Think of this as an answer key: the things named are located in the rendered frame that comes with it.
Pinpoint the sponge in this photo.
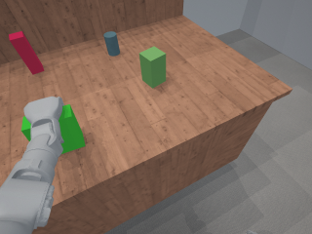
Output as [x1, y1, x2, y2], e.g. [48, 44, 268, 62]
[21, 104, 86, 154]

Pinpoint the robot left forearm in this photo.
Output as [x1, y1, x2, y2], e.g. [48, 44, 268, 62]
[0, 116, 63, 196]

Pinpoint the table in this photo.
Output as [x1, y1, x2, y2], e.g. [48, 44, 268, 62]
[0, 0, 293, 234]

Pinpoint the left robot upper arm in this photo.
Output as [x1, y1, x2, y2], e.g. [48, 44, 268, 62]
[0, 178, 55, 234]

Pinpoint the robot left hand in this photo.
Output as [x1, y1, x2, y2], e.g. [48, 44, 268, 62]
[23, 96, 64, 144]

